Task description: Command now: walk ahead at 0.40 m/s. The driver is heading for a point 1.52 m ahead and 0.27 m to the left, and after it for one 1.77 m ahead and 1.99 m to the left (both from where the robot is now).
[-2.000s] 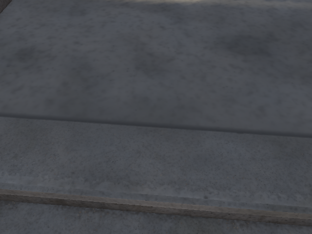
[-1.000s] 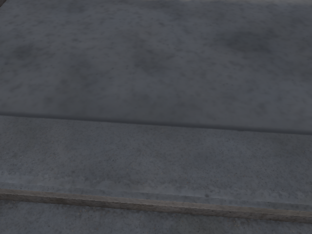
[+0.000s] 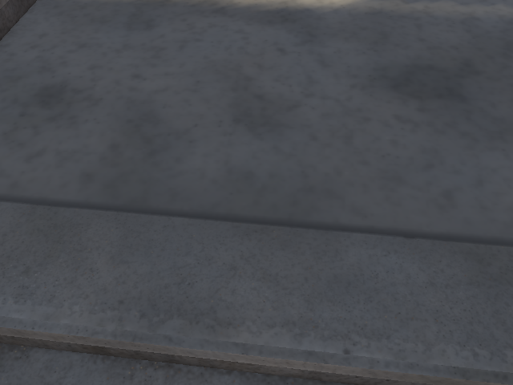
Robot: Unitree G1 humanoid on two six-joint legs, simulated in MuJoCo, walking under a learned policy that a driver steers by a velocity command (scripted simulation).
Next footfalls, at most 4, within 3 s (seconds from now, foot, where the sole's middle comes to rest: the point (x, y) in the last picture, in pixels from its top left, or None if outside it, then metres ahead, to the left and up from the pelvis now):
0.30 left None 0.33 0.12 -0.63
0.80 right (305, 290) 0.64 -0.04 -0.48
1.34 left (246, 188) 0.94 0.11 -0.48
1.90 right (309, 113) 1.27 -0.07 -0.48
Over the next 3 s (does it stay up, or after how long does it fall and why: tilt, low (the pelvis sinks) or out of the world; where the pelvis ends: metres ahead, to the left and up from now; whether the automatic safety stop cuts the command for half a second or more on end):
stays up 1.56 0.13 0.29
